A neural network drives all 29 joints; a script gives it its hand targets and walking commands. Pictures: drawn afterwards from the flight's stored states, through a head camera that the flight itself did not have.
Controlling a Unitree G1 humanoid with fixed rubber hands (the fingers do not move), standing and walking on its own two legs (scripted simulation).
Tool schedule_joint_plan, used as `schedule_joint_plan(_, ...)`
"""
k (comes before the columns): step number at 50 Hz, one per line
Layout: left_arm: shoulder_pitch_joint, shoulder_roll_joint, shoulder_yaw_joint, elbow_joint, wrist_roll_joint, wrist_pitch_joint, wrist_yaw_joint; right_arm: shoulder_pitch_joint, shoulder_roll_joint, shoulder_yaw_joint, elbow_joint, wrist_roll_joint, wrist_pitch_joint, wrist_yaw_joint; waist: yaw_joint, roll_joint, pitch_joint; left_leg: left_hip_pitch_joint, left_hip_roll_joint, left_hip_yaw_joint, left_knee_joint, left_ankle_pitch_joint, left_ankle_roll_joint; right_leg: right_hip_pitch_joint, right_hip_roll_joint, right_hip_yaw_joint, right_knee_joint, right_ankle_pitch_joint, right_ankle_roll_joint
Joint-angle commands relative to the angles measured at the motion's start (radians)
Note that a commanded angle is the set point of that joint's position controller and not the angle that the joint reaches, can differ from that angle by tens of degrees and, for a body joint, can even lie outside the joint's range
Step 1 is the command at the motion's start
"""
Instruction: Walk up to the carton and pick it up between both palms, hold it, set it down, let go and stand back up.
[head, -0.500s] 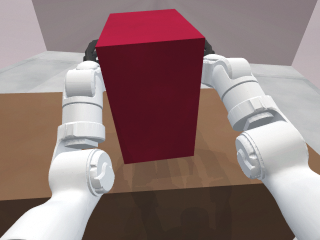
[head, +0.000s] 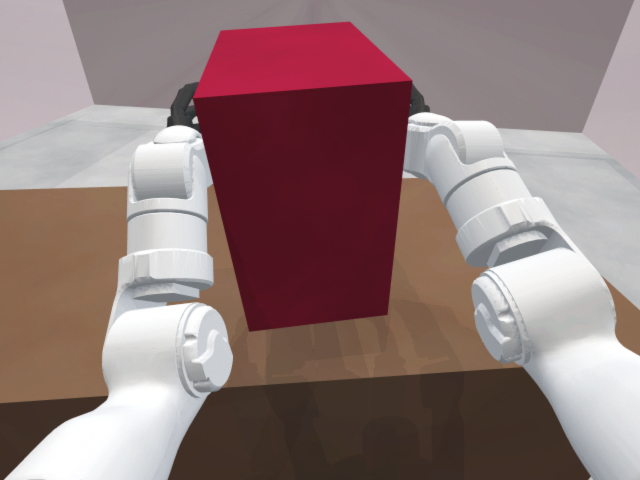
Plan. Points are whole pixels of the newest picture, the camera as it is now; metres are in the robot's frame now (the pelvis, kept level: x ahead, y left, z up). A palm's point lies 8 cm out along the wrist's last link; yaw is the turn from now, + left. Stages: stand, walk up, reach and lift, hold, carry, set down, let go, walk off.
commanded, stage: hold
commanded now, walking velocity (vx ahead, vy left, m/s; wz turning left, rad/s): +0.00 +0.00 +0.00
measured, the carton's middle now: (301, 169) +0.40 +0.01 +0.28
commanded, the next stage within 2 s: none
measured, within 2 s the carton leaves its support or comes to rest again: neither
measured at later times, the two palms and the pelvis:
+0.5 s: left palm (185, 145) +0.38 +0.14 +0.32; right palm (413, 136) +0.37 -0.12 +0.33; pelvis +0.00 +0.00 +0.00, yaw +0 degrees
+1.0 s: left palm (188, 149) +0.38 +0.14 +0.32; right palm (415, 140) +0.37 -0.12 +0.33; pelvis +0.00 +0.00 +0.00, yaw +0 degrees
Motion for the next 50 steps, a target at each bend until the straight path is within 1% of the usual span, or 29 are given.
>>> schedule_joint_plan(1,-0.776,-0.586,-0.302,-0.081,-0.183,-0.055,-0.148,-0.783,0.615,0.098,-0.324,0.141,-0.047,0.122,-0.012,0.078,-0.300,0.245,-0.034,-0.051,-0.020,0.219,-0.065,-0.034,0.029,0.058,-0.036,0.171,0.073)
schedule_joint_plan(2,-0.771,-0.595,-0.304,-0.089,-0.181,-0.054,-0.150,-0.788,0.612,0.102,-0.331,0.150,-0.051,0.122,-0.011,0.083,-0.301,0.253,-0.041,-0.045,-0.012,0.239,-0.067,-0.032,0.028,0.057,-0.037,0.188,0.074)
schedule_joint_plan(3,-0.762,-0.579,-0.281,-0.051,-0.165,-0.048,-0.154,-0.767,0.597,0.081,-0.281,0.139,-0.045,0.121,-0.018,0.086,-0.248,0.251,-0.037,-0.048,-0.021,0.205,-0.068,-0.057,0.024,0.057,-0.044,0.156,0.074)
schedule_joint_plan(7,-0.767,-0.573,-0.281,-0.047,-0.165,-0.051,-0.161,-0.795,0.591,0.084,-0.297,0.143,-0.052,0.120,-0.015,0.093,-0.280,0.242,-0.033,-0.047,-0.019,0.214,-0.066,-0.026,0.028,0.057,-0.039,0.168,0.076)
schedule_joint_plan(9,-0.784,-0.585,-0.298,-0.079,-0.178,-0.058,-0.157,-0.803,0.615,0.102,-0.321,0.152,-0.055,0.123,-0.012,0.085,-0.303,0.248,-0.035,-0.049,-0.018,0.232,-0.060,-0.023,0.025,0.055,-0.032,0.185,0.076)
schedule_joint_plan(10,-0.777,-0.566,-0.279,-0.068,-0.176,-0.057,-0.155,-0.788,0.617,0.104,-0.310,0.152,-0.048,0.121,-0.002,0.052,-0.295,0.250,-0.034,-0.048,-0.018,0.225,-0.056,-0.022,0.025,0.055,-0.035,0.186,0.080)
schedule_joint_plan(12,-0.770,-0.594,-0.313,-0.102,-0.192,-0.062,-0.150,-0.807,0.627,0.119,-0.385,0.164,-0.057,0.114,-0.007,0.069,-0.354,0.260,-0.043,-0.049,-0.004,0.265,-0.057,-0.003,0.025,0.062,-0.030,0.233,0.082)
schedule_joint_plan(13,-0.755,-0.588,-0.306,-0.101,-0.196,-0.058,-0.150,-0.794,0.641,0.135,-0.398,0.172,-0.053,0.108,-0.008,0.048,-0.348,0.266,-0.046,-0.048,0.001,0.283,-0.054,-0.004,0.020,0.060,-0.026,0.276,0.088)
schedule_joint_plan(15,-0.742,-0.575,-0.303,-0.110,-0.178,-0.050,-0.154,-0.761,0.635,0.139,-0.365,0.167,-0.040,0.106,-0.007,0.059,-0.304,0.272,-0.046,-0.046,-0.010,0.259,-0.054,-0.012,0.021,0.056,-0.034,0.245,0.092)
schedule_joint_plan(17,-0.745,-0.567,-0.268,-0.058,-0.153,-0.044,-0.157,-0.781,0.613,0.109,-0.324,0.150,-0.040,0.115,0.007,0.053,-0.240,0.242,-0.039,-0.043,-0.037,0.171,-0.048,-0.057,0.016,0.062,-0.054,0.129,0.086)
schedule_joint_plan(19,-0.781,-0.585,-0.290,-0.063,-0.168,-0.049,-0.156,-0.796,0.607,0.085,-0.304,0.137,-0.048,0.121,-0.012,0.087,-0.254,0.237,-0.035,-0.044,-0.038,0.144,-0.053,-0.062,0.018,0.059,-0.051,0.101,0.074)
schedule_joint_plan(20,-0.804,-0.602,-0.307,-0.088,-0.186,-0.053,-0.155,-0.811,0.627,0.099,-0.326,0.142,-0.053,0.122,-0.010,0.086,-0.307,0.237,-0.032,-0.047,-0.029,0.165,-0.053,-0.038,0.024,0.061,-0.040,0.125,0.072)
schedule_joint_plan(21,-0.822,-0.593,-0.297,-0.062,-0.179,-0.055,-0.152,-0.809,0.609,0.067,-0.284,0.129,-0.047,0.125,-0.023,0.104,-0.271,0.232,-0.032,-0.045,-0.031,0.156,-0.061,-0.059,0.025,0.057,-0.044,0.109,0.068)
schedule_joint_plan(22,-0.818,-0.608,-0.317,-0.109,-0.197,-0.060,-0.150,-0.814,0.636,0.103,-0.342,0.149,-0.054,0.127,-0.004,0.088,-0.339,0.252,-0.032,-0.052,-0.023,0.204,-0.059,-0.035,0.026,0.056,-0.036,0.157,0.072)
schedule_joint_plan(23,-0.798,-0.592,-0.294,-0.061,-0.181,-0.058,-0.147,-0.808,0.621,0.088,-0.313,0.141,-0.049,0.124,-0.010,0.087,-0.301,0.244,-0.033,-0.051,-0.018,0.194,-0.061,-0.044,0.027,0.060,-0.038,0.155,0.073)
schedule_joint_plan(26,-0.784,-0.582,-0.279,-0.034,-0.174,-0.058,-0.146,-0.796,0.610,0.082,-0.293,0.138,-0.049,0.122,-0.005,0.069,-0.269,0.235,-0.035,-0.047,-0.030,0.190,-0.054,-0.055,0.020,0.062,-0.048,0.145,0.076)
schedule_joint_plan(28,-0.766,-0.584,-0.270,-0.038,-0.164,-0.060,-0.151,-0.788,0.606,0.084,-0.294,0.141,-0.054,0.121,-0.002,0.083,-0.290,0.243,-0.032,-0.049,-0.024,0.199,-0.056,-0.042,0.020,0.056,-0.041,0.159,0.076)
schedule_joint_plan(32,-0.780,-0.565,-0.266,-0.011,-0.163,-0.056,-0.161,-0.827,0.602,0.079,-0.293,0.139,-0.056,0.115,-0.013,0.067,-0.280,0.244,-0.042,-0.035,-0.019,0.178,-0.056,-0.041,0.015,0.061,-0.043,0.147,0.077)
schedule_joint_plan(34,-0.820,-0.597,-0.310,-0.062,-0.192,-0.065,-0.157,-0.831,0.602,0.073,-0.312,0.137,-0.064,0.119,-0.037,0.108,-0.331,0.256,-0.034,-0.049,-0.008,0.209,-0.066,-0.050,0.018,0.062,-0.034,0.162,0.067)
schedule_joint_plan(35,-0.797,-0.601,-0.314,-0.078,-0.191,-0.063,-0.153,-0.802,0.609,0.085,-0.313,0.142,-0.061,0.117,-0.031,0.115,-0.333,0.270,-0.035,-0.053,0.003,0.261,-0.069,-0.049,0.018,0.062,-0.030,0.215,0.066)
schedule_joint_plan(37,-0.755,-0.588,-0.310,-0.083,-0.183,-0.055,-0.153,-0.773,0.602,0.099,-0.316,0.155,-0.059,0.115,-0.023,0.105,-0.311,0.269,-0.035,-0.051,0.001,0.291,-0.075,-0.016,0.024,0.057,-0.027,0.247,0.072)
schedule_joint_plan(40,-0.760,-0.569,-0.274,-0.071,-0.162,-0.053,-0.159,-0.785,0.599,0.097,-0.303,0.155,-0.052,0.119,-0.002,0.072,-0.284,0.237,-0.033,-0.046,-0.025,0.222,-0.066,-0.007,0.029,0.051,-0.033,0.174,0.079)
schedule_joint_plan(42,-0.769,-0.595,-0.312,-0.115,-0.187,-0.054,-0.156,-0.821,0.625,0.131,-0.390,0.175,-0.063,0.120,-0.005,0.066,-0.337,0.262,-0.036,-0.048,-0.012,0.279,-0.062,-0.003,0.028,0.055,-0.028,0.234,0.077)
schedule_joint_plan(43,-0.749,-0.589,-0.302,-0.084,-0.177,-0.046,-0.157,-0.795,0.603,0.112,-0.369,0.172,-0.058,0.115,-0.018,0.083,-0.305,0.273,-0.043,-0.045,-0.005,0.275,-0.065,-0.017,0.022,0.063,-0.031,0.244,0.079)
schedule_joint_plan(44,-0.733,-0.587,-0.309,-0.119,-0.183,-0.049,-0.156,-0.772,0.616,0.133,-0.383,0.171,-0.054,0.111,-0.013,0.072,-0.341,0.285,-0.043,-0.048,-0.003,0.305,-0.066,0.002,0.026,0.060,-0.029,0.273,0.083)
schedule_joint_plan(46,-0.743,-0.600,-0.335,-0.137,-0.192,-0.044,-0.153,-0.774,0.618,0.141,-0.397,0.187,-0.049,0.107,-0.019,0.090,-0.328,0.298,-0.039,-0.050,0.003,0.306,-0.069,-0.014,0.027,0.058,-0.029,0.271,0.082)
schedule_joint_plan(48,-0.753,-0.579,-0.318,-0.114,-0.181,-0.040,-0.151,-0.769,0.607,0.117,-0.346,0.168,-0.041,0.110,-0.013,0.083,-0.274,0.262,-0.034,-0.048,-0.024,0.235,-0.066,-0.027,0.028,0.053,-0.040,0.182,0.080)
schedule_joint_plan(49,-0.762,-0.595,-0.330,-0.145,-0.190,-0.046,-0.150,-0.775,0.629,0.136,-0.378,0.174,-0.045,0.113,-0.005,0.071,-0.308,0.263,-0.034,-0.052,-0.015,0.240,-0.063,-0.017,0.030,0.054,-0.036,0.186,0.080)
schedule_joint_plan(50,-0.783,-0.602,-0.338,-0.132,-0.199,-0.046,-0.149,-0.806,0.630,0.129,-0.396,0.171,-0.048,0.113,-0.015,0.076,-0.319,0.263,-0.037,-0.050,-0.015,0.226,-0.061,-0.023,0.028,0.055,-0.034,0.178,0.078)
